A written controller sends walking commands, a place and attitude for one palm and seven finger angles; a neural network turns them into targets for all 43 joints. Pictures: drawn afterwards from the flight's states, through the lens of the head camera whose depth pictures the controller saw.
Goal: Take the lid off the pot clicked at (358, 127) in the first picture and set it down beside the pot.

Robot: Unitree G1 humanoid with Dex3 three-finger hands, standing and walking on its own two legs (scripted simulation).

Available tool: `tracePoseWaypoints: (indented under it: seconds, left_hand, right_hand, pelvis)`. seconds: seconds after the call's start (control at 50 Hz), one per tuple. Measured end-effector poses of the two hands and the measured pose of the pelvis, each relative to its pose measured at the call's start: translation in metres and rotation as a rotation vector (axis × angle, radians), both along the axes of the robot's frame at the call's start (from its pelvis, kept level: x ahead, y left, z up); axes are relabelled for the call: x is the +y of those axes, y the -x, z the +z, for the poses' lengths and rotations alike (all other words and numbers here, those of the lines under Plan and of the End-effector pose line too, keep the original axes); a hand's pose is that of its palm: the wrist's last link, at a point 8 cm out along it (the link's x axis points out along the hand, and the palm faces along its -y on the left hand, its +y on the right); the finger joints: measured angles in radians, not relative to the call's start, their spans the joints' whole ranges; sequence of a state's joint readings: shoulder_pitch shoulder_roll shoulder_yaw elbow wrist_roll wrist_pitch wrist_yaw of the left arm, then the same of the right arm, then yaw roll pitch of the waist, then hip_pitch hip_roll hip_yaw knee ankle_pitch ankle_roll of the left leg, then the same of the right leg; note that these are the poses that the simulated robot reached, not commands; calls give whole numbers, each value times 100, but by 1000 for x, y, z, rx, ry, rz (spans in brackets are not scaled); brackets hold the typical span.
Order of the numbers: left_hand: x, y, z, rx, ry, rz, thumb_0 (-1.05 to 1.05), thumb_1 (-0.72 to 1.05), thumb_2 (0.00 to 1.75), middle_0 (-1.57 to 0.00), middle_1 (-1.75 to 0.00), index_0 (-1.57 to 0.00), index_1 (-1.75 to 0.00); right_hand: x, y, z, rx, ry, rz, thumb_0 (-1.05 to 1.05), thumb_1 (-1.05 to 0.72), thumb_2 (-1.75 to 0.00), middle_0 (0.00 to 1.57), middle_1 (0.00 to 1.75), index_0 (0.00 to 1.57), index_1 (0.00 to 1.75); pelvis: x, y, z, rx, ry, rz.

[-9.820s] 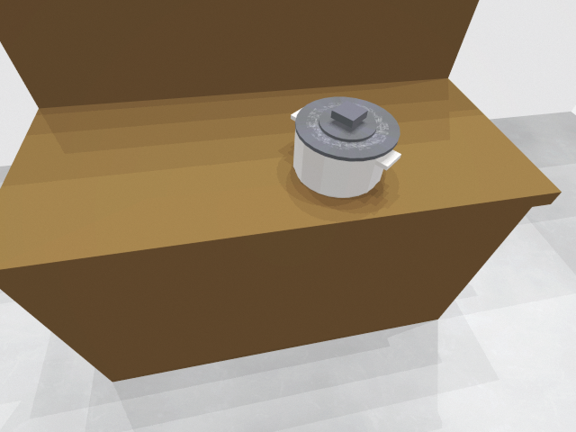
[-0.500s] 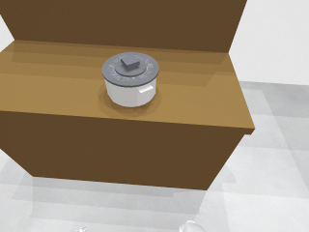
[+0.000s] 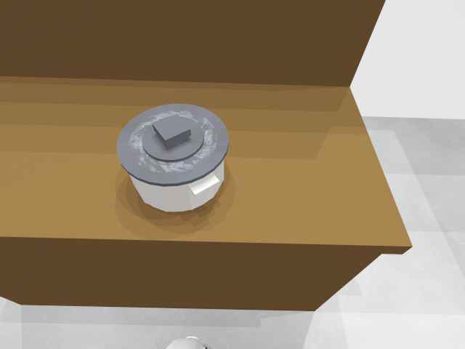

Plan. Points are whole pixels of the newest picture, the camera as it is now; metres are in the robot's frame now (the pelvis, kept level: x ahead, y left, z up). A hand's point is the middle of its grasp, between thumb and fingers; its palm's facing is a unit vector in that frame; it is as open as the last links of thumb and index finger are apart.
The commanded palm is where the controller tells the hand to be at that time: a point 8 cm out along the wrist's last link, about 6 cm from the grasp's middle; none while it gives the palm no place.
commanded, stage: come to a stop and stand still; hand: left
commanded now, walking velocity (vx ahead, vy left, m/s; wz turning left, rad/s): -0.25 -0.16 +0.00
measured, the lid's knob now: (171, 129) +0.46 +0.15 +0.11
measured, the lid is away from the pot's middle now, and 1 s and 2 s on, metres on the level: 0.01 0.01 0.01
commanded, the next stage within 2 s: look again from close up in 0.64 s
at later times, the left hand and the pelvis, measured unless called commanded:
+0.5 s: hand out of the picture -0.02 +0.18 -0.15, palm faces +0.00 -0.96 -0.27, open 7.4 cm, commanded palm none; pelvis -0.02 -0.01 +0.01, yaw -2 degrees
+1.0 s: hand out of the picture -0.01 +0.22 -0.17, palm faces -0.02 -0.98 -0.21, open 7.4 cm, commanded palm none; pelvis -0.05 +0.04 +0.00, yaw -2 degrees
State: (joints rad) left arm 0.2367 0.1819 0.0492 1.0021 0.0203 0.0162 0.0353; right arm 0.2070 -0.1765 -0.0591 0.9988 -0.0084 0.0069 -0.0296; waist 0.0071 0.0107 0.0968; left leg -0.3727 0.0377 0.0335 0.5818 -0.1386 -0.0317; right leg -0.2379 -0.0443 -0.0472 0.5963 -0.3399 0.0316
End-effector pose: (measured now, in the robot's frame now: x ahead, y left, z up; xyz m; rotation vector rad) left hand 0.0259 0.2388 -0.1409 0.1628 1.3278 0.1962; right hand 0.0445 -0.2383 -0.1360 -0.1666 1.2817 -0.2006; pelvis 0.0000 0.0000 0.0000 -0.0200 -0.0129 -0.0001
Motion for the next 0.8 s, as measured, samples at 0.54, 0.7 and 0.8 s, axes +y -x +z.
tracePoseWaypoints:
  seconds: [0.54,0.7,0.8]
  left_hand:
    - [-20,54,27,65,-17,-43,0,90,89,-20,-30,-20,-30]
    - [-20,46,8,42,19,-26,0,90,89,-20,-30,-20,-30]
    - [-5,44,-1,42,29,-71,0,91,89,-20,-30,-20,-30]
  right_hand:
    - [-7,53,-1,41,-83,-58,1,-91,-90,20,30,20,30]
    - [-1,92,1,162,-28,-47,1,-91,-90,19,30,20,30]
    - [17,86,3,88,-15,-46,1,-91,-90,19,30,20,30]
  pelvis:
    - [-12,22,16,12,-49,-42]
    - [0,24,9,15,-21,-21]
    - [12,35,5,11,-14,-34]
